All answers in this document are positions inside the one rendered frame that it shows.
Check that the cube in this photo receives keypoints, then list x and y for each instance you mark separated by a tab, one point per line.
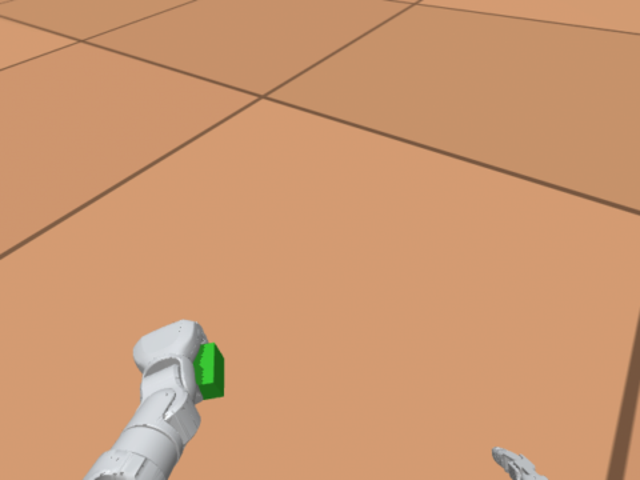
209	371

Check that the left robot arm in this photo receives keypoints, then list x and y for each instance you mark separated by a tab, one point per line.
154	439

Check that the right robot hand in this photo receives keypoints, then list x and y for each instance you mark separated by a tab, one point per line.
518	466

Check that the left robot hand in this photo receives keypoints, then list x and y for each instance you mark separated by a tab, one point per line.
183	337

